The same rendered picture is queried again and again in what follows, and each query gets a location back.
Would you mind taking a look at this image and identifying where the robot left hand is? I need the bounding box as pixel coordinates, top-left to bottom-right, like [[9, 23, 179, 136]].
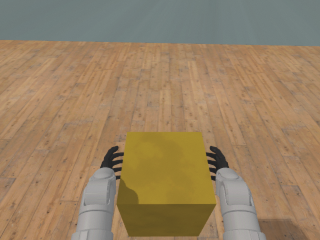
[[100, 146, 124, 180]]

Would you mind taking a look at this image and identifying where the robot right hand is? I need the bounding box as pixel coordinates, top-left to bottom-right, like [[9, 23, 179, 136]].
[[206, 146, 229, 181]]

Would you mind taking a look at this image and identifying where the robot right forearm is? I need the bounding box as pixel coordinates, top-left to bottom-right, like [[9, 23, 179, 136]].
[[215, 167, 267, 240]]

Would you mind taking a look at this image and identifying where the carton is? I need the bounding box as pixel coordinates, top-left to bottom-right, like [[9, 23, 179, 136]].
[[116, 132, 217, 237]]

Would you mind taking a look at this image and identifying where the robot left forearm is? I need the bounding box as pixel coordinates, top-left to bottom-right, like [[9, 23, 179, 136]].
[[71, 167, 116, 240]]

